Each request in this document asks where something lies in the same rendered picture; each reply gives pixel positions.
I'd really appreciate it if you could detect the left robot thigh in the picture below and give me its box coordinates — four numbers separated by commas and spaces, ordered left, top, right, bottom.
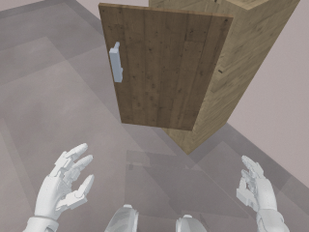
104, 207, 139, 232

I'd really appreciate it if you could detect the robot left hand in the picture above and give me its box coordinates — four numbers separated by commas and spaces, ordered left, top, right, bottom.
34, 143, 95, 220

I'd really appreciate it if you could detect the right robot forearm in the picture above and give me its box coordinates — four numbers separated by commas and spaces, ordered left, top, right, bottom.
256, 209, 290, 232

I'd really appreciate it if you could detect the left robot forearm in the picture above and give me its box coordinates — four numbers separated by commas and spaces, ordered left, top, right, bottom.
23, 216, 59, 232

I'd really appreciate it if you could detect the robot right hand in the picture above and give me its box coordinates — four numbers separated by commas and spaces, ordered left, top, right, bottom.
236, 155, 277, 213

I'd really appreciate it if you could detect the right robot thigh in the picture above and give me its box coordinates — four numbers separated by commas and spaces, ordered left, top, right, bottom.
176, 217, 207, 232

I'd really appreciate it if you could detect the cupboard door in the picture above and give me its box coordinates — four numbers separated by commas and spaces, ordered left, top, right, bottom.
98, 3, 234, 131

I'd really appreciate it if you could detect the handle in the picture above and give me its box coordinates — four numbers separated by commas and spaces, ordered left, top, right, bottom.
109, 42, 123, 83

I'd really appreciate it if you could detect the robot thigh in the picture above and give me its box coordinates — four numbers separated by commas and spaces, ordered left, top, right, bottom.
176, 217, 207, 232
104, 207, 139, 232

